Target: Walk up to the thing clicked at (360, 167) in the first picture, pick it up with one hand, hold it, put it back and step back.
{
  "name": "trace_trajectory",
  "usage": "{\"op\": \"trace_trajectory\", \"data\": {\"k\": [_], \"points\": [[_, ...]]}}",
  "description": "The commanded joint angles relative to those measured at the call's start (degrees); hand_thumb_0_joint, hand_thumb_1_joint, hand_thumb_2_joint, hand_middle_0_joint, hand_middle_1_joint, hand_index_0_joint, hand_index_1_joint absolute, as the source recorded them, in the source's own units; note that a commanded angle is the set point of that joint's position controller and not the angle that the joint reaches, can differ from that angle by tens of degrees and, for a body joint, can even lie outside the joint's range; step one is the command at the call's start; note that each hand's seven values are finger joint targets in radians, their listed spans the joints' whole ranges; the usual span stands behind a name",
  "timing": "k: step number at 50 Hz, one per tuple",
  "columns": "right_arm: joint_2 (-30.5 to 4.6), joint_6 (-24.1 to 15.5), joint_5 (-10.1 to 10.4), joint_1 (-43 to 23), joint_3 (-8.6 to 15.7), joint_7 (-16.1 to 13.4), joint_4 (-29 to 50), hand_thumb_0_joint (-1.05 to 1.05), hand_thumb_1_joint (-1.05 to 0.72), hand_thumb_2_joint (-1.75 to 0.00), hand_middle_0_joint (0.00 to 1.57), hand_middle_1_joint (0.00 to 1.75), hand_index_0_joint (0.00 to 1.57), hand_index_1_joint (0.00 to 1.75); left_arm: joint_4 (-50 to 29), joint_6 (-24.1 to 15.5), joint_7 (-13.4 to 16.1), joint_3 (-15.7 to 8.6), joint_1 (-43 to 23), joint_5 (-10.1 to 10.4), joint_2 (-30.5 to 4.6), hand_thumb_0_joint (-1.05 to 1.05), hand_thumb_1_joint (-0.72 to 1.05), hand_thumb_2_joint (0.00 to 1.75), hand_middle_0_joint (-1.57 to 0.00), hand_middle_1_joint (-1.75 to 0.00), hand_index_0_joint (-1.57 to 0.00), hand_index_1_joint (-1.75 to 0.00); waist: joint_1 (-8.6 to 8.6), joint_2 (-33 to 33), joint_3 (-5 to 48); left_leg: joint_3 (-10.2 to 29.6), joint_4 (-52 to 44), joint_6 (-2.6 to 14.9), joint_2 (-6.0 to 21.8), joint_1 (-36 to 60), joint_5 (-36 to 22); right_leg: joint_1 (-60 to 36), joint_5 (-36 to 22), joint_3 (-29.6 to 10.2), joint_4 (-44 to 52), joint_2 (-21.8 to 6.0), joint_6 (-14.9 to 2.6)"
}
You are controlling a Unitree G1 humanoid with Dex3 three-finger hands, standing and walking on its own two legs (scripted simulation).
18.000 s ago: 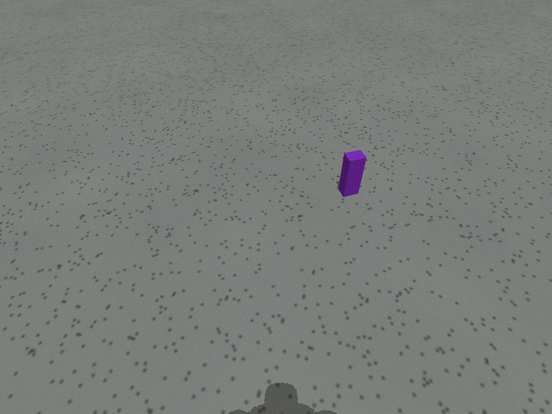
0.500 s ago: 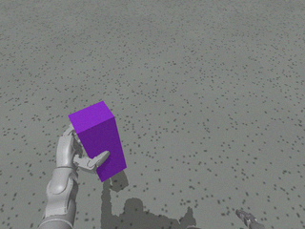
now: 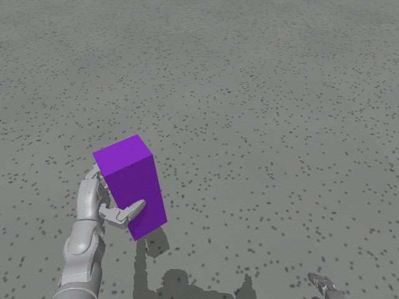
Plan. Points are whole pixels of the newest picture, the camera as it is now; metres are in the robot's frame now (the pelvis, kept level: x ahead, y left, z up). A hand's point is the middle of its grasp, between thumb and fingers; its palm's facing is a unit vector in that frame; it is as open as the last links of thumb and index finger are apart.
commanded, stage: hold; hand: left
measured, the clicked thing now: (136, 193) +0.33 +0.15 +0.03
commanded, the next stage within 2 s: none
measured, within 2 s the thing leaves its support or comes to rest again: neither
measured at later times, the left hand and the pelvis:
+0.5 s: hand (123, 195) +0.31 +0.17 +0.05, palm faces +0.05 -1.00 +0.01, open 10.8 cm; pelvis -0.01 +0.00 +0.00, yaw +0 degrees
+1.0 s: hand (122, 194) +0.32 +0.17 +0.05, palm faces +0.06 -1.00 +0.01, open 10.8 cm; pelvis +0.00 +0.00 +0.00, yaw +0 degrees
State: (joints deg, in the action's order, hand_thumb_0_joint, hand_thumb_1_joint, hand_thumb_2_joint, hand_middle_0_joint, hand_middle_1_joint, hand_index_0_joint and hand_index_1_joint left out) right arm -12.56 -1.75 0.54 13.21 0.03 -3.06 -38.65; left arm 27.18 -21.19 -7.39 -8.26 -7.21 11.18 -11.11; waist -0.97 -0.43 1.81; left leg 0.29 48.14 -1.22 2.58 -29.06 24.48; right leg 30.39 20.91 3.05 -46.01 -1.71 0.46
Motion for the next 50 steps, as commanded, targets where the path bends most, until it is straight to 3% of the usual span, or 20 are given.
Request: {"op": "trace_trajectory", "data": {"k": [1,9,13,14,16,18,19,21,23,24,28,31,33,34,36,39,42,47,48,50], "points": [[-7.64,-2.40,-0.02,-2.22,2.66,-0.42,6.92,0.00,-0.90,-0.90,0.20,0.30,0.20,0.30,-13.95,-5.07,0.27,-3.63,-17.91,0.81,-8.23,0.00,0.17,1.20,-1.22,-1.36,-1.23,-1.37,0.18,-0.69,14.69,-0.76,-7.72,1.22,-2.24,4.76,-13.61,-9.50,-13.79,-0.87,6.69,1.34,-0.77],[-7.56,-2.60,-0.12,-2.11,2.58,-0.08,6.57,0.00,-0.90,-0.90,0.20,0.30,0.20,0.30,-11.91,-5.68,-0.52,-3.14,-17.12,1.00,-7.05,0.00,0.19,1.21,-1.24,-1.38,-1.25,-1.39,-0.11,-0.35,13.65,-0.59,-8.45,1.18,-2.22,4.71,-12.15,-9.20,-12.11,-0.62,6.95,1.48,-0.90],[-7.66,-2.82,-0.04,-2.32,2.76,-0.15,6.85,0.00,-0.90,-0.90,0.20,0.30,0.20,0.30,-16.85,-6.62,-0.51,-3.68,-20.03,1.09,-8.76,0.00,0.19,1.21,-1.25,-1.38,-1.26,-1.39,0.08,-1.87,15.86,-0.89,-8.62,1.20,-2.45,5.62,-11.60,-10.11,-11.92,-1.00,7.38,1.28,-0.89],[-7.41,-2.80,-0.07,-1.93,2.57,-0.19,6.57,0.00,-0.90,-0.90,0.20,0.30,0.20,0.30,-15.26,-6.21,-0.56,-2.10,-18.97,0.89,-7.41,0.00,0.19,1.22,-1.26,-1.39,-1.26,-1.40,-0.54,-1.44,15.64,-0.78,-8.59,1.19,-2.38,5.79,-11.71,-9.95,-11.99,-0.89,7.38,1.40,-0.85],[-7.84,-2.92,0.06,-2.48,2.73,-0.20,6.26,0.00,-0.90,-0.90,0.20,0.30,0.20,0.30,-11.63,-5.80,-0.51,-2.87,-17.17,1.11,-6.91,0.00,0.18,1.22,-1.24,-1.38,-1.25,-1.39,-0.43,-0.17,12.63,-0.65,-8.92,1.29,-2.24,4.90,-10.87,-8.42,-11.32,-0.71,7.55,1.47,-0.84],[-7.62,-2.90,0.03,-2.28,2.72,-0.21,6.45,0.00,-0.90,-0.90,0.20,0.30,0.20,0.30,-15.23,-6.21,-0.32,-2.19,-19.63,0.98,-7.22,0.00,0.18,1.22,-1.24,-1.38,-1.25,-1.39,-0.29,-0.69,14.93,-0.37,-9.13,1.14,-2.14,5.83,-11.52,-9.18,-11.75,-0.48,7.29,1.54,-0.99],[-8.10,-2.91,0.03,-1.98,2.91,-0.29,6.29,0.00,-0.90,-0.90,0.20,0.30,0.20,0.30,-16.00,-6.41,-0.12,-3.63,-20.71,0.99,-8.92,0.00,0.18,1.22,-1.24,-1.38,-1.24,-1.39,-0.12,-1.93,15.18,-0.57,-9.16,1.07,-2.22,6.49,-11.62,-9.46,-11.75,-0.64,7.44,1.49,-1.07],[-7.57,-3.07,0.09,-2.34,2.59,-0.19,6.27,0.00,-0.90,-0.90,0.20,0.30,0.20,0.30,-12.53,-5.82,-0.09,-2.63,-17.49,0.78,-7.35,0.00,0.17,1.22,-1.25,-1.39,-1.26,-1.40,-0.10,-0.73,13.39,-0.49,-9.53,1.14,-2.31,5.27,-10.14,-9.35,-10.19,-0.47,7.85,1.56,-0.97],[-7.63,-3.05,0.09,-2.35,2.68,-0.18,6.26,0.00,-0.90,-0.90,0.20,0.30,0.20,0.30,-13.88,-5.90,0.34,-3.79,-18.39,1.02,-8.20,0.00,0.18,1.22,-1.26,-1.39,-1.26,-1.40,0.18,-0.06,13.86,-0.52,-9.49,1.28,-2.31,4.77,-10.01,-9.81,-10.33,-0.56,7.98,1.47,-0.86],[-7.70,-3.14,0.12,-2.59,2.57,-0.03,6.49,0.00,-0.90,-0.90,0.20,0.30,0.20,0.30,-11.06,-5.84,0.18,-2.13,-17.61,0.99,-6.31,0.00,0.15,1.22,-1.25,-1.40,-1.26,-1.41,-0.45,0.54,12.02,-0.48,-9.55,1.30,-2.19,4.28,-9.48,-8.69,-9.78,-0.43,7.87,1.59,-0.90],[-7.93,-2.85,0.10,-1.98,2.89,-0.24,6.44,0.00,-0.90,-0.90,0.20,0.30,0.20,0.30,-14.66,-6.31,-0.09,-3.98,-19.83,0.83,-9.10,0.00,0.19,1.22,-1.25,-1.39,-1.25,-1.40,0.07,-0.38,14.99,-0.66,-9.10,1.33,-2.35,5.57,-11.65,-10.17,-11.93,-0.71,7.80,1.30,-0.82],[-7.80,-2.95,0.17,-1.71,2.84,-0.08,6.12,0.00,-0.90,-0.90,0.20,0.30,0.20,0.30,-13.66,-6.24,0.03,-4.52,-18.17,1.12,-8.75,0.00,0.18,1.23,-1.26,-1.40,-1.27,-1.41,0.47,-1.94,15.68,-0.74,-9.22,1.06,-2.39,6.04,-12.06,-10.41,-12.00,-0.77,7.54,1.38,-1.07],[-7.61,-3.16,0.08,-1.60,2.77,0.17,6.23,0.00,-0.90,-0.90,0.20,0.30,0.20,0.30,-13.64,-6.03,-0.06,-1.77,-18.15,1.18,-5.95,0.00,0.16,1.22,-1.24,-1.39,-1.25,-1.40,-0.12,-0.63,14.47,-0.50,-9.14,1.03,-2.09,5.47,-12.11,-9.52,-12.06,-0.40,7.25,1.69,-1.09],[-7.97,-3.06,0.19,-1.45,2.91,0.09,6.11,0.00,-0.90,-0.90,0.20,0.30,0.20,0.30,-14.40,-6.23,0.32,-4.00,-18.53,1.25,-8.18,0.00,0.17,1.22,-1.25,-1.39,-1.25,-1.40,0.16,-0.41,14.87,-0.46,-9.15,1.08,-2.16,5.59,-12.43,-10.00,-12.34,-0.40,7.31,1.61,-1.04],[-7.68,-3.05,0.04,-1.61,2.80,0.14,6.11,0.00,-0.90,-0.90,0.20,0.30,0.20,0.30,-15.99,-6.41,0.05,-2.08,-20.10,0.71,-7.55,0.00,0.16,1.22,-1.24,-1.38,-1.25,-1.39,-0.21,-1.46,14.78,-0.54,-9.13,0.99,-2.19,5.79,-12.37,-9.59,-12.42,-0.55,7.23,1.57,-1.13],[-7.68,-3.12,0.00,-1.44,2.83,0.04,5.95,0.00,-0.90,-0.90,0.20,0.30,0.20,0.30,-13.41,-5.94,0.10,-2.07,-18.85,0.62,-6.98,0.00,0.18,1.22,-1.25,-1.39,-1.26,-1.40,-0.46,-1.40,14.49,-0.44,-9.07,1.02,-2.14,6.03,-12.39,-8.78,-12.34,-0.52,7.34,1.64,-1.11],[-7.76,-3.18,0.17,-1.52,2.90,0.03,5.76,0.00,-0.90,-0.90,0.20,0.30,0.20,0.30,-14.74,-6.13,0.46,-4.15,-19.59,0.90,-8.96,0.00,0.15,1.22,-1.26,-1.40,-1.26,-1.41,0.14,-1.37,14.92,-0.58,-9.29,1.15,-2.25,5.68,-11.27,-9.48,-11.47,-0.69,7.58,1.46,-1.03],[-7.78,-3.14,0.10,-1.80,2.89,-0.04,5.82,0.00,-0.90,-0.90,0.20,0.30,0.20,0.30,-12.26,-6.01,0.02,-3.57,-17.00,0.84,-7.97,0.00,0.16,1.23,-1.25,-1.40,-1.26,-1.41,-0.04,-0.03,13.99,-0.78,-8.75,1.32,-2.46,5.09,-12.33,-9.95,-12.73,-0.77,7.85,1.30,-0.76],[-8.01,-3.29,0.14,-2.02,2.87,0.07,6.07,0.00,-0.90,-0.90,0.20,0.30,0.20,0.30,-12.63,-6.16,-0.23,-2.25,-17.48,0.99,-6.73,0.00,0.15,1.22,-1.25,-1.40,-1.26,-1.41,-0.43,0.01,13.46,-0.58,-9.04,1.23,-2.23,5.67,-12.58,-9.57,-12.81,-0.61,7.52,1.44,-0.90],[-8.07,-3.03,0.03,-1.33,3.19,-0.03,5.84,0.00,-0.90,-0.90,0.20,0.30,0.20,0.30,-15.41,-6.25,0.03,-3.95,-18.87,0.74,-9.08,0.00,0.15,1.21,-1.25,-1.39,-1.26,-1.40,0.22,-2.08,16.53,-0.70,-8.35,1.05,-2.31,6.89,-15.46,-10.49,-15.37,-0.76,7.02,1.37,-1.03]]}}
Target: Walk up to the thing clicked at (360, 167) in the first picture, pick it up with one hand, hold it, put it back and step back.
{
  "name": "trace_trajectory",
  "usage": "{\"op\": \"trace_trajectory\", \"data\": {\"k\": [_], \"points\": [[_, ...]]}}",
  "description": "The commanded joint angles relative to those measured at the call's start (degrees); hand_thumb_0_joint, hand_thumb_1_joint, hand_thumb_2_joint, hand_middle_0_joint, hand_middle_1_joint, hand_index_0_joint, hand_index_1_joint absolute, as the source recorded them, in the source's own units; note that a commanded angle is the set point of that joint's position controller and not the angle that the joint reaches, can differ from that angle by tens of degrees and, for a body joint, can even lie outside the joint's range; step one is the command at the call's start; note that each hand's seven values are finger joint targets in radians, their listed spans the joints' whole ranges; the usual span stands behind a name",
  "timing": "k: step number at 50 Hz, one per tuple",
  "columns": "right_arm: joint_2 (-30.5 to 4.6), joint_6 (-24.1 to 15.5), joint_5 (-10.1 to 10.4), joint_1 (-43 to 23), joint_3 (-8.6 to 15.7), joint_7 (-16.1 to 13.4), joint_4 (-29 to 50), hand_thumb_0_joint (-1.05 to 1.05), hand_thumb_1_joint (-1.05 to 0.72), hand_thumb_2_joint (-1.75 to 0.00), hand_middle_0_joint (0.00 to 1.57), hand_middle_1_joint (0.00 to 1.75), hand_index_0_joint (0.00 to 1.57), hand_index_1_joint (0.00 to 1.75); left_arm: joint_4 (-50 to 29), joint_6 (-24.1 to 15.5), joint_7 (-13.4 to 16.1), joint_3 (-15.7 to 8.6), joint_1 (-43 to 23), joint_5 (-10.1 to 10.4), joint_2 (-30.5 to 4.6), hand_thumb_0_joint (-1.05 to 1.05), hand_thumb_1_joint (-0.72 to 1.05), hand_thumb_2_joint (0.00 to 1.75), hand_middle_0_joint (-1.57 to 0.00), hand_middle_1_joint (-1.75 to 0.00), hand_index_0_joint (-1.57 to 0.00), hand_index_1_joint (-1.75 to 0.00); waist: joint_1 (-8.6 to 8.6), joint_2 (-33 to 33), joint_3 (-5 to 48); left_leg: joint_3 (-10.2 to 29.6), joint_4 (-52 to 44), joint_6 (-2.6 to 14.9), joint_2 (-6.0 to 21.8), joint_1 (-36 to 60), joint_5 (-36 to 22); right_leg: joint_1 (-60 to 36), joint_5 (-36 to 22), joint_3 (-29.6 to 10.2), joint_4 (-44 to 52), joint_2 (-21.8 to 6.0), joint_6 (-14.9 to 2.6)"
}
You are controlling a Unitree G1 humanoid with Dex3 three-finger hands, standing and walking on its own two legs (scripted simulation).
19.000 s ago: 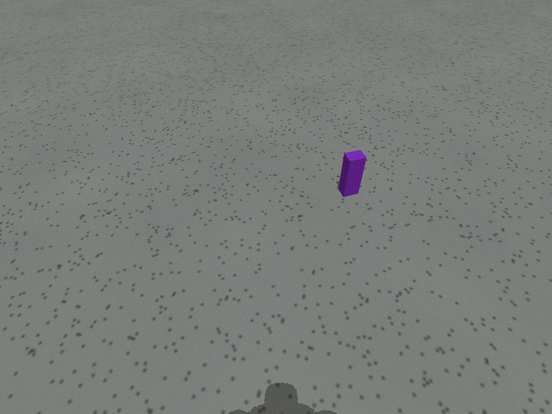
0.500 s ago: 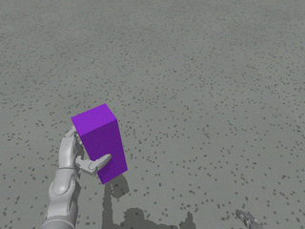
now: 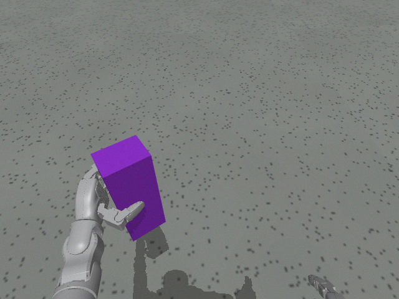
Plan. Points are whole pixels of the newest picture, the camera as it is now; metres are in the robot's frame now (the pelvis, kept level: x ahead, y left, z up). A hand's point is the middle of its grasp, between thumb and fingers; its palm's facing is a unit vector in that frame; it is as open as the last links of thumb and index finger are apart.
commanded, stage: hold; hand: left
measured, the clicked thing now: (134, 193) +0.33 +0.16 +0.03
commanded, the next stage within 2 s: crouch in 1.06 s
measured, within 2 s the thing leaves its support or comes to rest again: neither
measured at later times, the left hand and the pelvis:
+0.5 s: hand (123, 193) +0.32 +0.17 +0.05, palm faces +0.06 -1.00 +0.00, open 10.9 cm; pelvis +0.00 +0.00 +0.00, yaw +0 degrees
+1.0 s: hand (122, 192) +0.32 +0.17 +0.05, palm faces +0.06 -1.00 +0.00, open 11.0 cm; pelvis +0.00 +0.00 +0.00, yaw +0 degrees
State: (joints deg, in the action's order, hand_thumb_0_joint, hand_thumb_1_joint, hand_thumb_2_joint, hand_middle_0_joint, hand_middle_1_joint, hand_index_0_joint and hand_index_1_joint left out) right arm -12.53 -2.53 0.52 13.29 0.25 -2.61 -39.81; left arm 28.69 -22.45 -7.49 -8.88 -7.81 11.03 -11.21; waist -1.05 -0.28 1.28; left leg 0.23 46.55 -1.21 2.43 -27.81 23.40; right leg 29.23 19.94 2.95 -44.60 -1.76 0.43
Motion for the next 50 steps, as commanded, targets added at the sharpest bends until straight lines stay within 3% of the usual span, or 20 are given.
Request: {"op": "trace_trajectory", "data": {"k": [1,5,7,8,11,12,13,15,19,21,22,25,29,31,33,34,36,38,45,50], "points": [[-7.94,-2.20,0.14,-1.26,2.82,-0.55,6.93,0.00,-0.91,-0.90,0.20,0.30,0.20,0.30,-16.48,-4.88,0.03,-2.67,-17.07,0.90,-8.20,0.00,0.15,1.19,-1.24,-1.38,-1.25,-1.39,0.11,-1.14,17.05,-0.54,-6.86,1.09,-2.13,5.98,-14.83,-9.99,-14.81,-0.57,5.65,1.51,-0.95],[-7.76,-2.32,0.15,-2.13,2.73,-0.27,7.39,0.00,-0.91,-0.90,0.20,0.30,0.20,0.30,-11.48,-4.25,-0.17,-1.52,-14.89,1.33,-5.24,0.00,0.12,1.20,-1.26,-1.40,-1.26,-1.40,-0.21,0.27,13.67,-0.28,-7.30,1.13,-1.86,4.05,-12.21,-7.51,-12.12,-0.24,5.93,1.73,-0.97],[-8.23,-2.20,0.07,-1.37,3.08,-0.34,7.07,0.00,-0.90,-0.90,0.20,0.30,0.20,0.30,-18.99,-5.60,0.33,-3.40,-20.66,1.01,-9.29,0.00,0.11,1.21,-1.25,-1.39,-1.26,-1.40,0.34,-2.40,17.68,-0.28,-7.39,0.86,-1.92,6.18,-13.13,-9.09,-12.52,-0.25,5.48,1.70,-1.21],[-7.71,-2.06,-0.13,-1.01,2.73,-0.42,6.96,0.00,-0.91,-0.90,0.20,0.30,0.20,0.30,-17.43,-5.14,0.40,-1.47,-18.57,0.62,-7.47,0.00,0.12,1.20,-1.25,-1.39,-1.26,-1.40,-0.15,-2.35,17.12,-0.38,-7.12,0.89,-2.02,6.28,-13.74,-8.87,-13.25,-0.35,5.48,1.67,-1.16],[-7.62,-2.27,-0.03,-1.48,2.64,-0.34,6.77,0.00,-0.90,-0.90,0.20,0.30,0.20,0.30,-12.69,-4.40,0.75,-3.30,-17.17,0.90,-7.66,0.00,0.14,1.22,-1.26,-1.40,-1.27,-1.41,-0.25,0.39,14.18,-0.52,-6.92,1.34,-2.07,3.53,-11.69,-8.20,-12.20,-0.56,6.26,1.51,-0.75],[-7.52,-2.28,0.02,-1.58,2.61,-0.23,6.83,0.00,-0.90,-0.90,0.20,0.30,0.20,0.30,-14.84,-4.74,0.71,-2.63,-18.19,1.11,-7.10,0.00,0.14,1.23,-1.25,-1.40,-1.26,-1.41,-0.26,0.78,14.50,-0.40,-7.21,1.35,-1.96,3.35,-11.16,-8.34,-11.77,-0.42,6.05,1.53,-0.80],[-7.78,-2.19,0.03,-1.60,2.75,-0.25,6.80,0.00,-0.90,-0.90,0.20,0.30,0.20,0.30,-16.86,-5.21,0.86,-3.92,-20.45,1.02,-8.93,0.00,0.13,1.23,-1.25,-1.40,-1.26,-1.41,0.20,-1.19,14.60,-0.58,-7.40,1.24,-2.07,3.65,-10.64,-8.17,-11.11,-0.59,6.04,1.39,-0.95],[-7.58,-2.06,-0.20,-1.76,2.69,-0.27,7.00,0.00,-0.90,-0.90,0.20,0.30,0.20,0.30,-14.63,-5.01,0.55,-2.42,-18.46,0.51,-7.62,0.00,0.16,1.23,-1.26,-1.41,-1.27,-1.42,-0.14,-1.18,14.16,-0.67,-7.07,1.24,-2.17,3.58,-10.41,-7.64,-10.79,-0.64,6.12,1.47,-0.90],[-7.95,-2.18,0.13,-1.60,2.83,-0.25,7.33,0.00,-0.91,-0.90,0.20,0.30,0.20,0.30,-13.70,-4.65,0.26,-2.35,-15.30,0.87,-6.92,0.00,0.14,1.23,-1.26,-1.41,-1.27,-1.42,0.23,0.31,15.54,-0.56,-7.09,1.24,-2.15,4.02,-12.30,-9.64,-12.56,-0.52,5.94,1.44,-0.89],[-8.09,-2.12,0.08,-1.55,3.07,-0.27,7.32,0.00,-0.91,-0.90,0.20,0.30,0.20,0.30,-18.07,-5.11,0.53,-2.72,-19.47,0.78,-8.46,0.00,0.12,1.21,-1.25,-1.40,-1.26,-1.41,0.02,-2.34,16.91,-0.77,-6.83,1.05,-2.17,5.49,-13.26,-8.90,-13.48,-0.77,5.83,1.47,-1.04],[-7.64,-2.09,0.12,-1.66,2.74,-0.29,7.37,0.00,-0.91,-0.91,0.20,0.30,0.20,0.30,-15.43,-4.74,0.50,-1.45,-16.73,0.69,-6.69,0.00,0.12,1.20,-1.25,-1.39,-1.25,-1.40,-0.24,-0.80,15.00,-0.60,-6.97,1.14,-2.17,4.82,-12.56,-8.58,-12.72,-0.48,6.13,1.53,-0.87],[-7.91,-2.44,0.10,-1.62,2.90,-0.21,7.01,0.00,-0.91,-0.91,0.20,0.30,0.20,0.30,-15.42,-4.85,0.77,-2.66,-18.27,0.98,-7.53,0.00,0.12,1.22,-1.26,-1.40,-1.26,-1.41,-0.42,-0.44,14.60,-0.32,-7.07,1.25,-1.98,4.22,-11.78,-8.11,-12.12,-0.38,5.85,1.53,-0.93],[-8.13,-2.29,0.08,-1.50,2.93,-0.07,7.44,0.00,-0.91,-0.90,0.20,0.30,0.20,0.30,-16.87,-5.29,0.81,-1.98,-18.13,0.65,-7.67,0.00,0.11,1.21,-1.26,-1.41,-1.27,-1.41,0.04,-2.16,15.64,0.05,-7.54,0.75,-1.69,5.36,-13.03,-8.19,-12.14,0.02,5.14,1.91,-1.32],[-8.06,-2.18,0.14,-1.07,2.98,-0.21,7.06,0.00,-0.90,-0.90,0.20,0.30,0.20,0.30,-17.71,-5.24,0.99,-3.46,-19.38,0.77,-9.00,0.00,0.12,1.22,-1.26,-1.41,-1.27,-1.42,0.01,-1.97,16.74,-0.16,-7.15,0.93,-1.85,5.48,-13.16,-8.72,-12.82,-0.27,5.39,1.75,-1.17],[-7.83,-2.23,0.17,-1.46,2.76,-0.23,7.09,0.00,-0.90,-0.90,0.20,0.30,0.20,0.30,-14.69,-4.75,0.71,-1.66,-17.61,0.90,-6.62,0.00,0.11,1.22,-1.26,-1.41,-1.27,-1.42,-0.55,-0.06,13.54,-0.23,-7.43,1.20,-1.91,3.87,-11.04,-7.63,-11.21,-0.27,5.93,1.66,-1.00],[-8.07,-2.35,0.08,-1.43,2.89,-0.19,6.75,0.00,-0.91,-0.91,0.20,0.30,0.20,0.30,-12.35,-4.41,0.69,-2.12,-17.16,0.94,-6.40,0.00,0.11,1.22,-1.26,-1.41,-1.26,-1.42,-0.69,0.22,14.00,-0.21,-7.17,1.21,-1.82,4.04,-11.83,-7.42,-11.95,-0.29,5.80,1.67,-1.02],[-8.05,-2.42,0.13,-1.55,3.03,-0.13,7.05,0.00,-0.91,-0.90,0.20,0.30,0.20,0.30,-16.70,-4.99,0.83,-2.79,-20.48,0.69,-8.47,0.00,0.11,1.22,-1.26,-1.40,-1.26,-1.41,-0.04,-1.25,14.87,-0.25,-7.57,1.13,-1.96,4.10,-10.39,-7.96,-10.52,-0.32,6.00,1.54,-1.10],[-7.76,-2.25,0.07,-1.65,2.91,-0.09,7.42,0.00,-0.91,-0.91,0.20,0.30,0.20,0.30,-14.89,-4.59,0.64,-1.64,-16.15,0.34,-7.23,0.00,0.10,1.20,-1.26,-1.40,-1.27,-1.41,0.18,-1.02,15.16,-0.48,-7.20,1.20,-2.22,4.11,-11.49,-9.16,-11.55,-0.47,6.09,1.38,-0.98],[-7.75,-2.25,0.07,-1.75,2.86,-0.30,7.13,0.00,-0.91,-0.91,0.20,0.30,0.20,0.30,-14.12,-4.00,0.86,-2.03,-18.34,0.46,-7.44,0.00,0.09,1.20,-1.26,-1.40,-1.27,-1.41,-0.69,-0.06,14.52,-0.62,-6.89,1.48,-2.12,3.74,-11.56,-8.04,-12.29,-0.68,6.64,1.40,-0.76],[-8.10,-2.40,0.07,-1.57,3.01,0.03,7.33,0.00,-0.91,-0.90,0.20,0.30,0.20,0.30,-14.58,-4.58,0.92,-3.44,-17.37,0.90,-7.92,0.00,0.09,1.21,-1.26,-1.41,-1.27,-1.42,0.29,-1.60,15.50,-0.24,-7.34,1.11,-1.95,4.21,-11.76,-8.49,-11.62,-0.16,5.65,1.60,-1.15]]}}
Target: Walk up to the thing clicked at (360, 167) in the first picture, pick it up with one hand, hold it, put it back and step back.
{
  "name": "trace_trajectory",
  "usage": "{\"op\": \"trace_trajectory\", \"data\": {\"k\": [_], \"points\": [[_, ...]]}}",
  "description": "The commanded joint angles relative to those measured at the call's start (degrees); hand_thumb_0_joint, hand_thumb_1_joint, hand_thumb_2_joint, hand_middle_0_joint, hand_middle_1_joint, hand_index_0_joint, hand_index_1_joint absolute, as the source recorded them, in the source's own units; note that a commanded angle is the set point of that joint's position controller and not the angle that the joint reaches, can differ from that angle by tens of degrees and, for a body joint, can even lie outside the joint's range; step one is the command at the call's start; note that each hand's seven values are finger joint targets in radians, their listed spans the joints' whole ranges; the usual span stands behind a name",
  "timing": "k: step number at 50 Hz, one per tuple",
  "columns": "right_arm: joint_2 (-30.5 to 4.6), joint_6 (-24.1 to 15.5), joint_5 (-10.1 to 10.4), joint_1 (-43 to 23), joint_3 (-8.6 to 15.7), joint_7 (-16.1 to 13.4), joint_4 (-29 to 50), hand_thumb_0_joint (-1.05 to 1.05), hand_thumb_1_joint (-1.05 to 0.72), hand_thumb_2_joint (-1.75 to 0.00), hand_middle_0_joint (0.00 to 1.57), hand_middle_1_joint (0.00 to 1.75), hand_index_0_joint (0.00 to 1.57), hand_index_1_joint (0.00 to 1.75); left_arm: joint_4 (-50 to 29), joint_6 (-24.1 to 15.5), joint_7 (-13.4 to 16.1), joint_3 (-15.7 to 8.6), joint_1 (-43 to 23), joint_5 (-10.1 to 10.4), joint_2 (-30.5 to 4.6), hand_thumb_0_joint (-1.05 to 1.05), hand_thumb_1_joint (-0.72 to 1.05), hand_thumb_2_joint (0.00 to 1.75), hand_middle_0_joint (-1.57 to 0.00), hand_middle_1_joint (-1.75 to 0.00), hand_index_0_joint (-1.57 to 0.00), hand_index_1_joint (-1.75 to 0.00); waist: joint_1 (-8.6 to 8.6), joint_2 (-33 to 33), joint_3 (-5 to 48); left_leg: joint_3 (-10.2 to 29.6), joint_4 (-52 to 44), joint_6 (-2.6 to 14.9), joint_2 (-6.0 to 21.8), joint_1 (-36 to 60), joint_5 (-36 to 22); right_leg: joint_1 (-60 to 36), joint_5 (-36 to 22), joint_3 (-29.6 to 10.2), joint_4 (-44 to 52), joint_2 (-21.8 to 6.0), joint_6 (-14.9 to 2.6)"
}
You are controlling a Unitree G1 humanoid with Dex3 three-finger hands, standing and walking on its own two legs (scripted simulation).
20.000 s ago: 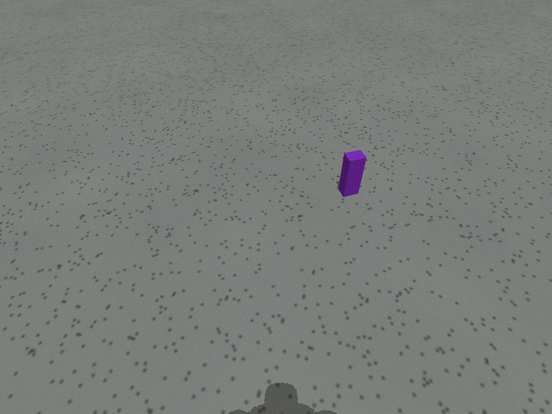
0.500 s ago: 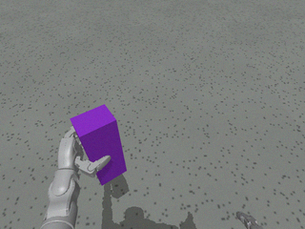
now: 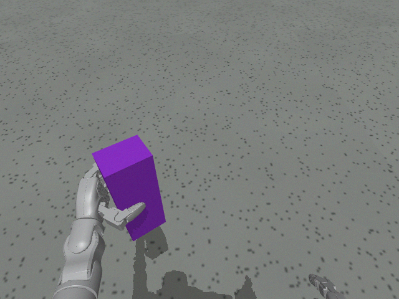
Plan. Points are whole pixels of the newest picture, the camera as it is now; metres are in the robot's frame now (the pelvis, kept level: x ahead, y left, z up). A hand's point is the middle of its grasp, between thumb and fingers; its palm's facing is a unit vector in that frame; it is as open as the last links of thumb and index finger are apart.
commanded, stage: hold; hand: left
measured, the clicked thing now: (135, 193) +0.33 +0.15 +0.03
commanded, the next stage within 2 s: crouch in 0.06 s
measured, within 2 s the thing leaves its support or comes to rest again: neither
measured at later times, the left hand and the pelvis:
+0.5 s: hand (127, 202) +0.33 +0.18 +0.00, palm faces +0.14 -0.99 +0.02, open 10.9 cm; pelvis -0.01 +0.00 -0.02, yaw +0 degrees
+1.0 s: hand (141, 234) +0.36 +0.20 -0.26, palm faces +0.16 -0.99 -0.01, open 10.6 cm; pelvis -0.05 +0.00 -0.23, yaw -1 degrees
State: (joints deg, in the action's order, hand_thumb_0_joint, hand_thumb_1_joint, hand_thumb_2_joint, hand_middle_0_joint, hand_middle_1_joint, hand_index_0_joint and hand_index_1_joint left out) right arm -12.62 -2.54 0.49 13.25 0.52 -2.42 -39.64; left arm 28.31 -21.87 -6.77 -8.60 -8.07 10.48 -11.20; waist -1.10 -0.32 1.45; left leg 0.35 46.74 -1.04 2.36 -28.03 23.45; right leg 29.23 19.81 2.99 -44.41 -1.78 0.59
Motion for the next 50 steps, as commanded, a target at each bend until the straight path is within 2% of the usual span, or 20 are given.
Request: {"op": "trace_trajectory", "data": {"k": [1,3,4,8,12,14,16,18,23,28,33,35,37,39,43,44,45,46,49,50], "points": [[-7.96,-2.38,0.13,-1.68,2.65,-0.11,7.43,0.00,-0.90,-0.90,0.20,0.30,0.20,0.30,-15.15,-5.44,0.11,-2.63,-18.13,1.18,-7.66,0.00,0.10,1.21,-1.26,-1.41,-1.27,-1.42,0.21,-1.89,15.13,-0.15,-7.93,0.78,-1.72,4.80,-11.48,-7.84,-10.97,0.00,5.31,1.84,-1.41],[-8.10,-2.24,0.17,-1.29,2.82,-0.03,7.39,0.00,-0.91,-0.90,0.20,0.30,0.20,0.30,-16.58,-5.69,0.18,-3.97,-18.69,1.32,-9.06,0.00,0.12,1.22,-1.27,-1.42,-1.28,-1.43,0.23,-1.93,16.28,-0.24,-7.62,0.83,-1.82,4.89,-11.96,-8.39,-11.45,-0.08,5.31,1.78,-1.40],[-7.83,-2.30,0.12,-0.84,2.55,-0.11,7.17,0.00,-0.91,-0.90,0.20,0.30,0.20,0.30,-15.40,-5.41,0.02,-2.40,-17.13,1.16,-7.63,0.00,0.10,1.21,-1.27,-1.42,-1.28,-1.42,0.18,-1.66,16.71,-0.25,-7.46,0.77,-1.78,5.38,-13.06,-9.25,-12.41,-0.13,5.13,1.75,-1.40],[-7.88,-2.62,0.33,-1.36,2.59,-0.20,7.41,0.00,-0.91,-0.91,0.20,0.30,0.20,0.30,-17.96,-5.20,0.54,-2.75,-18.99,1.46,-8.14,0.00,0.13,1.22,-1.23,-1.37,-1.23,-1.38,0.17,-0.98,15.53,-0.31,-7.67,0.93,-1.87,4.82,-12.06,-9.37,-11.85,-0.25,5.85,1.65,-1.24],[-8.01,-2.52,0.19,-1.34,2.74,0.20,7.07,0.00,-0.90,-0.91,0.20,0.30,0.20,0.30,-11.26,-4.42,0.99,-0.99,-14.94,1.11,-4.79,0.00,0.10,1.18,-1.18,-1.32,-1.20,-1.31,-0.48,-0.37,13.19,0.08,-7.43,0.70,-1.50,3.61,-12.42,-6.81,-11.48,0.23,5.01,1.93,-1.49],[-8.10,-2.65,0.13,-1.36,3.04,0.41,6.86,0.00,-0.90,-0.91,0.20,0.30,0.20,0.30,-14.29,-5.40,1.50,-2.87,-18.30,1.08,-6.89,0.00,0.08,1.18,-1.18,-1.31,-1.20,-1.31,-0.39,0.27,12.72,-0.05,-6.89,1.07,-1.65,2.46,-10.98,-6.36,-10.78,-0.03,4.83,1.57,-1.27],[-7.54,-2.40,-0.22,-1.36,2.81,0.77,6.79,0.00,-0.90,-0.91,0.20,0.30,0.20,0.30,-9.75,-5.83,1.78,-2.21,-16.35,0.91,-4.61,0.00,0.11,1.19,-1.18,-1.33,-1.20,-1.32,-0.75,0.38,11.79,-0.12,-5.82,1.17,-1.84,0.47,-9.59,-4.11,-9.47,-0.06,4.20,1.45,-1.24],[-7.77,-2.55,-0.47,-1.85,3.18,1.02,6.62,0.00,-0.90,-0.91,0.20,0.30,0.20,0.30,-8.54,-7.32,2.59,-3.88,-17.32,0.47,-5.56,0.00,0.07,1.17,-1.17,-1.32,-1.19,-1.31,-0.45,1.55,10.80,-0.24,-4.41,1.34,-1.88,-1.85,-7.59,-2.09,-7.90,-0.27,3.05,1.30,-1.16],[-7.87,-2.76,-1.52,-0.78,3.83,1.98,5.34,0.00,-0.90,-0.91,0.20,0.30,0.20,0.30,-2.10,-12.71,2.36,-4.97,-21.04,-0.78,-6.18,0.00,0.06,1.19,-1.16,-1.34,-1.19,-1.33,-1.59,0.85,14.35,-0.25,2.95,1.47,-2.31,-9.48,-5.29,4.86,-6.54,-1.30,-3.60,0.90,-1.20],[-8.83,-2.81,-2.39,0.27,4.07,2.93,5.38,0.00,-0.90,-0.90,0.20,0.30,0.20,0.30,5.46,-19.08,0.38,-7.09,-25.10,-0.71,-7.68,0.00,0.11,1.20,-1.19,-1.36,-1.22,-1.35,-2.61,0.15,22.71,0.38,14.28,1.48,-2.67,-20.78,-2.51,16.14,-3.68,-1.77,-14.61,1.18,-1.57],[-10.32,-2.95,-3.03,-0.03,3.82,3.56,5.59,0.00,-0.89,-0.90,0.20,0.30,0.20,0.30,7.58,-24.41,-0.54,-8.23,-29.71,-0.69,-10.06,0.00,0.12,1.18,-1.13,-1.30,-1.16,-1.29,-1.87,-4.54,32.19,1.37,25.21,1.22,-2.93,-29.39,-3.70,27.60,-2.21,-2.42,-25.42,0.82,-2.18],[-10.94,-2.78,-3.23,-0.11,3.86,3.81,5.10,0.00,-0.89,-0.90,0.20,0.30,0.20,0.30,9.63,-25.59,-0.89,-8.36,-30.69,-0.63,-9.95,0.00,0.13,1.18,-1.14,-1.30,-1.16,-1.30,-2.21,-3.89,34.95,1.99,28.60,1.16,-2.76,-32.25,-4.36,31.89,-2.12,-1.85,-29.81,1.12,-2.38],[-11.32,-2.55,-3.44,-0.06,3.78,4.00,4.87,0.00,-0.89,-0.90,0.20,0.30,0.20,0.30,9.32,-26.50,-0.37,-10.81,-33.22,-0.43,-12.73,0.00,0.11,1.18,-1.15,-1.30,-1.17,-1.30,-1.70,-4.74,36.73,1.94,31.21,1.08,-2.84,-36.77,-2.48,33.76,-0.30,-2.26,-32.65,1.02,-2.40],[-11.63,-2.16,-3.61,-0.25,3.95,4.14,4.25,0.00,-0.89,-0.90,0.20,0.30,0.20,0.30,12.13,-26.59,-0.40,-9.43,-33.34,-0.82,-11.15,0.00,0.16,1.20,-1.17,-1.32,-1.19,-1.31,-2.79,-3.57,37.57,2.15,34.26,1.19,-2.81,-40.55,-1.32,37.11,0.83,-2.40,-35.51,1.04,-2.43],[-12.58,-1.81,-4.16,-0.43,4.09,4.65,3.16,0.00,-0.90,-0.91,0.20,0.30,0.20,0.30,14.10,-27.31,0.22,-13.34,-34.04,-1.04,-14.34,0.00,0.23,1.23,-1.17,-1.33,-1.19,-1.33,-1.98,-3.26,41.74,2.02,40.27,1.43,-2.89,-46.19,-0.65,41.13,1.58,-2.79,-40.72,0.95,-2.38],[-12.09,-1.66,-4.35,-0.67,3.92,4.70,3.07,0.00,-0.90,-0.91,0.20,0.30,0.20,0.30,13.43,-27.72,0.40,-13.09,-36.23,-1.27,-14.59,0.00,0.23,1.23,-1.17,-1.33,-1.19,-1.33,-2.46,-2.51,41.67,1.63,41.76,1.62,-3.05,-49.26,1.30,41.30,2.87,-3.49,-41.15,0.86,-2.17],[-12.05,-1.69,-4.47,-0.42,3.77,5.05,2.64,0.00,-0.90,-0.91,0.20,0.30,0.20,0.30,14.13,-27.95,0.25,-10.92,-36.64,-1.67,-12.19,0.00,0.27,1.25,-1.18,-1.34,-1.20,-1.33,-3.63,-2.59,42.50,2.11,42.75,1.50,-2.99,-49.12,0.75,43.77,2.44,-2.56,-43.18,0.94,-2.43],[-12.43,-1.70,-4.51,-0.87,3.87,5.14,2.45,0.00,-0.90,-0.91,0.20,0.30,0.20,0.30,15.47,-28.11,0.31,-12.43,-36.96,-1.70,-13.29,0.00,0.28,1.25,-1.20,-1.34,-1.21,-1.34,-3.20,-2.63,41.52,2.30,43.37,1.38,-2.98,-50.32,2.52,46.55,4.45,-2.18,-44.43,1.04,-2.56],[-13.10,-1.70,-4.91,-0.98,3.45,5.43,1.69,0.00,-0.90,-0.91,0.20,0.30,0.20,0.30,18.42,-28.82,0.08,-11.40,-40.53,-2.38,-12.44,0.00,0.27,1.25,-1.21,-1.36,-1.23,-1.35,-4.82,-5.09,41.78,3.24,46.38,1.04,-2.75,-50.58,3.39,54.85,5.48,-0.06,-49.62,1.14,-3.06],[-13.23,-1.69,-5.27,-0.63,3.38,5.53,1.14,0.00,-0.90,-0.91,0.20,0.30,0.20,0.30,19.18,-29.21,0.52,-12.86,-40.90,-2.76,-14.08,0.00,0.23,1.25,-1.22,-1.36,-1.24,-1.36,-4.39,-5.33,43.18,2.66,48.35,1.07,-2.84,-51.82,2.73,55.00,5.09,-0.27,-50.82,1.08,-2.96]]}}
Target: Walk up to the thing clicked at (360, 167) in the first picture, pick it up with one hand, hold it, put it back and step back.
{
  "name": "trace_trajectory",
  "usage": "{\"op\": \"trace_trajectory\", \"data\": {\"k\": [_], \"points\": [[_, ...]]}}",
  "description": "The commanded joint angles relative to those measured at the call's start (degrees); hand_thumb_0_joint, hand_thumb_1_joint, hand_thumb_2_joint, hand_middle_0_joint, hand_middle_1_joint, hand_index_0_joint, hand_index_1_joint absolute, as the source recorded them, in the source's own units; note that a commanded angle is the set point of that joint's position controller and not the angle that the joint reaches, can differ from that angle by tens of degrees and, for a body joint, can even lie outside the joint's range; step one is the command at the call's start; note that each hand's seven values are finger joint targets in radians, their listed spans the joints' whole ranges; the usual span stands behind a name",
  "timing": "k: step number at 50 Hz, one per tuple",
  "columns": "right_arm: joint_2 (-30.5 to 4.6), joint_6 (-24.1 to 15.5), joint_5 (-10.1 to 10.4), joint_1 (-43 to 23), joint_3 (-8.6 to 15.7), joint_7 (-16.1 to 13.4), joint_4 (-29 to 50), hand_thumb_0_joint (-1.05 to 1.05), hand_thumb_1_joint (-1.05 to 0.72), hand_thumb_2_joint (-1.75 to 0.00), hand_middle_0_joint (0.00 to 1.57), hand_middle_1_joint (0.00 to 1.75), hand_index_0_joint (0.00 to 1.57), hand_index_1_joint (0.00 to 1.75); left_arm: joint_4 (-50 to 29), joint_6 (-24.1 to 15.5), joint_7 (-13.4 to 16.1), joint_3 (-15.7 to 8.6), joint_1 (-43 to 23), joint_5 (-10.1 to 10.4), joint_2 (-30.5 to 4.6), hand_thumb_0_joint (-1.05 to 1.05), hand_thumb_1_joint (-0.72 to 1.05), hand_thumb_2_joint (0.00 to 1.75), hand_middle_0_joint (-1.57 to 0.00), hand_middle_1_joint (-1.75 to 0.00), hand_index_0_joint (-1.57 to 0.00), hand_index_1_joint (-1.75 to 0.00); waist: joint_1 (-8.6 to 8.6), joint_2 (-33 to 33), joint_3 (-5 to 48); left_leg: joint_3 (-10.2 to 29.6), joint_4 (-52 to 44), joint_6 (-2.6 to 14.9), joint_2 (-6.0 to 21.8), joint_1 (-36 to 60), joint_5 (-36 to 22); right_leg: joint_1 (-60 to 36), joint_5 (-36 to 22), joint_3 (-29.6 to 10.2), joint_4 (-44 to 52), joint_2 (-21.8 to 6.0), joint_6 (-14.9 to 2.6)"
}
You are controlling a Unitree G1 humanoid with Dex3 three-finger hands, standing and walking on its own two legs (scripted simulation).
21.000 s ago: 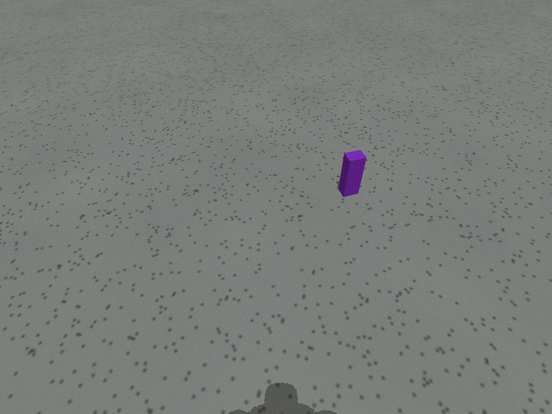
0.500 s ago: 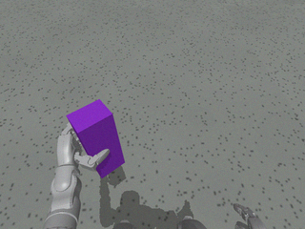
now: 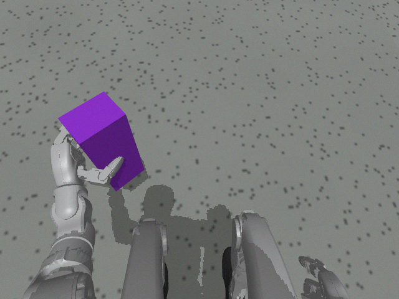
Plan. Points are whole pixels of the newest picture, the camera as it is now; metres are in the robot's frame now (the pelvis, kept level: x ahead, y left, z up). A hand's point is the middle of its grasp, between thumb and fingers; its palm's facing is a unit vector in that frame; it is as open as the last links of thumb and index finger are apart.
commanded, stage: crouch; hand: left
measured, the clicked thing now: (111, 149) +0.42 +0.19 -0.05
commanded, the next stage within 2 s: lower in 1.04 s
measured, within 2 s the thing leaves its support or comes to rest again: neither
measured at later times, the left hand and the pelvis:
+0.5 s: hand (115, 166) +0.43 +0.21 -0.19, palm faces +0.20 -0.98 -0.02, open 10.6 cm; pelvis -0.03 +0.00 -0.14, yaw -1 degrees
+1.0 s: hand (120, 169) +0.44 +0.22 -0.26, palm faces +0.19 -0.98 -0.01, open 10.6 cm; pelvis -0.03 +0.01 -0.19, yaw -5 degrees
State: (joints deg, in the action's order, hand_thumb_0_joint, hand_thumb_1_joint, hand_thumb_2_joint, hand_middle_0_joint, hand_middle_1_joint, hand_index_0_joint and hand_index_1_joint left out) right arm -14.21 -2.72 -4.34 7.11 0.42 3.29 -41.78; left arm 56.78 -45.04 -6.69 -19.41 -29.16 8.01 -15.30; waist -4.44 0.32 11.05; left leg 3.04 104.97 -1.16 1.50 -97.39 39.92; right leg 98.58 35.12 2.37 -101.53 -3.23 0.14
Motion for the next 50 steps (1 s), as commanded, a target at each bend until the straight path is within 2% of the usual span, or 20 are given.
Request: {"op": "trace_trajectory", "data": {"k": [1,6,9,11,12,16,17,18,24,26,31,32,34,37,41,42,43,44,46,50], "points": [[-11.45,-1.49,-0.68,5.32,3.32,-0.12,3.28,0.00,-0.90,-0.91,0.20,0.30,0.20,0.30,-10.14,-6.51,0.58,-2.77,-21.33,-0.41,-11.21,0.00,0.26,1.25,-1.22,-1.35,-1.23,-1.35,-0.92,-5.72,35.31,-0.55,-8.13,1.38,-2.12,15.70,-13.54,-14.98,-10.20,-0.14,5.53,2.43,-2.35],[-11.57,-1.26,-1.66,5.62,2.38,0.44,2.20,0.00,-0.91,-0.91,0.20,0.30,0.20,0.30,-9.51,-7.60,1.21,-4.76,-24.88,-1.22,-14.02,0.00,0.25,1.26,-1.22,-1.37,-1.23,-1.37,-1.38,-7.80,38.33,-1.08,-2.81,1.33,-2.29,12.21,-13.97,-11.84,-10.63,0.16,-0.11,2.30,-2.33],[-11.73,-0.94,-1.90,5.38,2.26,0.54,1.43,0.00,-0.91,-0.91,0.20,0.30,0.20,0.30,-5.43,-7.32,1.67,-5.17,-26.14,-1.95,-14.07,0.00,0.24,1.26,-1.19,-1.35,-1.20,-1.36,-2.52,-6.06,35.16,-1.51,-0.31,1.54,-2.38,6.58,-9.95,-9.11,-7.95,0.47,-1.95,2.20,-2.09],[-11.89,-0.57,-2.13,5.37,2.02,0.55,1.14,0.00,-0.91,-0.91,0.20,0.30,0.20,0.30,-7.03,-7.63,2.07,-7.19,-29.07,-2.48,-17.83,0.00,0.23,1.27,-1.19,-1.35,-1.20,-1.36,-1.91,-8.47,35.23,-2.21,1.21,1.55,-2.48,4.58,-7.74,-8.17,-6.23,0.02,-3.25,2.01,-2.02],[-11.95,-0.40,-2.36,5.41,1.92,0.68,1.24,0.00,-0.90,-0.91,0.20,0.30,0.20,0.30,-5.58,-7.39,1.97,-6.60,-27.69,-2.72,-16.22,0.00,0.24,1.26,-1.18,-1.35,-1.20,-1.35,-2.43,-8.39,35.85,-2.12,1.88,1.50,-2.49,4.79,-8.34,-7.56,-6.85,0.60,-4.23,2.03,-2.02],[-12.54,-0.08,-2.48,5.81,1.70,0.96,0.71,0.00,-0.91,-0.91,0.20,0.30,0.20,0.30,-2.86,-6.65,1.20,-6.83,-29.59,-3.14,-16.97,0.00,0.19,1.26,-1.18,-1.35,-1.19,-1.35,-3.85,-7.96,34.49,-2.44,5.21,1.76,-2.50,0.88,-7.19,-5.16,-6.38,1.06,-7.05,2.00,-1.75],[-12.72,-0.02,-2.49,5.66,1.57,1.00,0.69,0.00,-0.91,-0.91,0.20,0.30,0.20,0.30,-2.59,-6.56,1.16,-7.02,-29.37,-2.96,-16.65,0.00,0.22,1.26,-1.20,-1.36,-1.21,-1.36,-3.41,-8.02,33.88,-2.26,5.39,1.63,-2.52,0.49,-6.91,-3.54,-6.08,1.62,-8.04,2.02,-1.89],[-13.06,0.09,-2.66,5.96,1.44,1.07,0.31,0.00,-0.91,-0.91,0.20,0.30,0.20,0.30,-2.41,-6.53,1.05,-8.07,-29.55,-3.15,-18.06,0.00,0.20,1.26,-1.19,-1.35,-1.20,-1.35,-3.37,-8.74,34.44,-2.25,6.26,1.55,-2.50,0.70,-8.17,-3.16,-7.24,1.73,-9.00,1.98,-1.89],[-13.83,0.70,-3.15,5.64,0.60,1.38,0.34,0.00,-0.90,-0.91,0.20,0.30,0.20,0.30,-1.44,-6.55,0.65,-8.37,-31.22,-3.38,-19.12,0.00,0.18,1.24,-1.18,-1.35,-1.20,-1.35,-4.41,-8.64,32.31,-1.90,9.42,1.64,-2.52,-3.31,-5.51,-0.14,-5.20,2.64,-12.07,2.20,-1.73],[-14.36,0.84,-3.26,5.72,0.19,1.44,0.48,0.00,-0.91,-0.91,0.20,0.30,0.20,0.30,-2.24,-6.70,0.72,-9.43,-32.48,-3.40,-21.31,0.00,0.18,1.24,-1.18,-1.35,-1.20,-1.35,-4.49,-9.37,32.30,-1.59,10.31,1.67,-2.52,-4.25,-5.29,0.35,-5.22,2.90,-13.12,2.16,-1.71],[-15.26,1.50,-3.97,5.81,-0.98,1.71,0.59,0.00,-0.90,-0.91,0.20,0.30,0.20,0.30,-0.87,-6.72,1.06,-9.01,-32.66,-4.22,-21.67,0.00,0.20,1.23,-1.14,-1.32,-1.17,-1.32,-5.56,-11.22,30.53,-0.79,12.04,1.33,-2.38,-5.23,-6.10,2.12,-6.22,3.74,-15.39,2.20,-1.76],[-15.48,1.70,-4.18,5.98,-0.89,1.60,0.37,0.00,-0.90,-0.91,0.20,0.30,0.20,0.30,-1.27,-6.76,1.52,-10.71,-32.60,-4.45,-23.75,0.00,0.19,1.22,-1.15,-1.32,-1.17,-1.31,-4.86,-10.60,31.54,-0.91,12.72,1.36,-2.33,-5.43,-6.38,1.66,-6.50,3.58,-15.52,2.34,-1.69],[-15.52,1.86,-4.51,6.14,-1.59,1.88,0.55,0.00,-0.90,-0.91,0.20,0.30,0.20,0.30,-1.38,-6.91,1.40,-9.40,-33.71,-4.69,-22.85,0.00,0.20,1.24,-1.16,-1.34,-1.18,-1.33,-6.05,-12.25,30.39,-0.74,13.25,1.28,-2.31,-5.69,-5.61,2.25,-6.11,3.96,-16.08,2.31,-1.66],[-16.25,1.99,-4.75,5.23,-2.14,1.99,0.60,0.00,-0.90,-0.91,0.20,0.30,0.20,0.30,-0.30,-6.99,1.42,-10.01,-33.70,-4.54,-24.19,0.00,0.22,1.25,-1.16,-1.34,-1.19,-1.34,-6.60,-11.62,28.07,-0.27,14.28,1.50,-2.31,-8.00,-3.18,3.87,-4.37,4.49,-16.70,2.50,-1.53],[-16.76,2.31,-5.13,5.30,-2.79,2.17,0.68,0.00,-0.90,-0.91,0.20,0.30,0.20,0.30,0.87,-7.01,1.31,-10.44,-31.57,-4.51,-24.41,0.00,0.22,1.24,-1.15,-1.33,-1.18,-1.33,-6.62,-11.46,27.69,0.19,15.55,1.49,-2.15,-8.41,-4.53,4.03,-5.61,4.71,-17.67,2.64,-1.49],[-16.92,2.33,-5.34,5.19,-3.09,2.29,0.70,0.00,-0.90,-0.91,0.20,0.30,0.20,0.30,-0.51,-7.28,1.38,-9.77,-33.69,-4.63,-24.83,0.00,0.21,1.24,-1.16,-1.34,-1.19,-1.33,-7.09,-12.21,27.51,0.34,15.73,1.43,-2.18,-9.01,-4.12,4.24,-5.44,4.91,-18.08,2.66,-1.50],[-16.97,2.37,-5.29,5.22,-2.99,2.37,0.81,0.00,-0.90,-0.91,0.20,0.30,0.20,0.30,2.02,-6.95,1.40,-9.97,-31.18,-4.45,-23.58,0.00,0.21,1.24,-1.16,-1.34,-1.19,-1.33,-7.02,-11.31,27.53,0.36,16.24,1.46,-2.15,-8.49,-4.84,4.28,-6.08,4.82,-17.96,2.77,-1.48],[-17.08,2.43,-5.41,4.59,-3.40,2.37,1.19,0.00,-0.90,-0.91,0.20,0.30,0.20,0.30,0.42,-7.24,1.20,-9.64,-32.69,-4.41,-24.34,0.00,0.22,1.24,-1.16,-1.34,-1.19,-1.33,-7.54,-11.82,26.39,0.69,16.13,1.46,-2.13,-9.58,-3.63,4.97,-5.08,5.25,-18.30,2.77,-1.47],[-17.29,2.58,-5.58,4.62,-3.47,2.35,1.00,0.00,-0.90,-0.90,0.20,0.30,0.20,0.30,-0.21,-7.43,1.51,-10.85,-32.26,-4.52,-26.16,0.00,0.22,1.24,-1.16,-1.34,-1.19,-1.33,-6.86,-12.07,26.81,0.60,16.72,1.58,-2.15,-9.99,-3.70,4.52,-5.26,5.11,-18.48,2.92,-1.46],[-17.95,2.89,-6.11,5.63,-3.81,2.73,0.81,0.00,-0.90,-0.91,0.20,0.30,0.20,0.30,-0.17,-7.15,1.65,-9.73,-30.93,-5.03,-24.61,0.00,0.20,1.24,-1.13,-1.33,-1.15,-1.32,-7.63,-14.65,28.10,1.48,17.17,0.80,-1.89,-6.08,-8.53,5.28,-9.26,5.98,-20.28,2.92,-1.76]]}}
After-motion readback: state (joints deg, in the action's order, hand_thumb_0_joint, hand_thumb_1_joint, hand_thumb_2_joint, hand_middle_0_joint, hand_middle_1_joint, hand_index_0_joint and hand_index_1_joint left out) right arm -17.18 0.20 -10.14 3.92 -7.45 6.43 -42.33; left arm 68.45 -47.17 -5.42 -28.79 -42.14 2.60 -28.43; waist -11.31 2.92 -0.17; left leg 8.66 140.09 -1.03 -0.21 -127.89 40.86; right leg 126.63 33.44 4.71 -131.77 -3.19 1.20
